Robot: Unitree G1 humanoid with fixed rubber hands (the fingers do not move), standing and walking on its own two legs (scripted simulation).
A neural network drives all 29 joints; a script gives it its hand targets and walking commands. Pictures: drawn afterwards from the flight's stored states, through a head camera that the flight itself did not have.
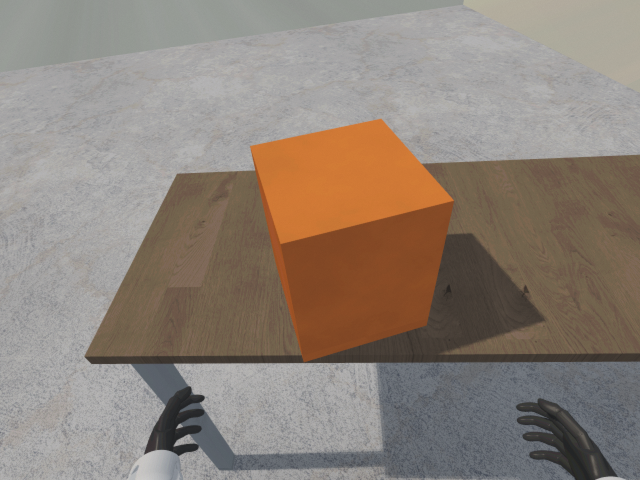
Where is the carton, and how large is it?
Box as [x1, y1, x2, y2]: [250, 119, 453, 361]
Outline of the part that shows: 381,119 250,146 277,269 304,361 426,325 453,200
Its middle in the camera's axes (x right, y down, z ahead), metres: +0.04 +0.00 +0.58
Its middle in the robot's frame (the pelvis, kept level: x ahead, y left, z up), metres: +0.43 -0.01 +0.07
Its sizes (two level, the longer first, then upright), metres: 0.210 0.200 0.250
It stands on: a table, 0.71 m high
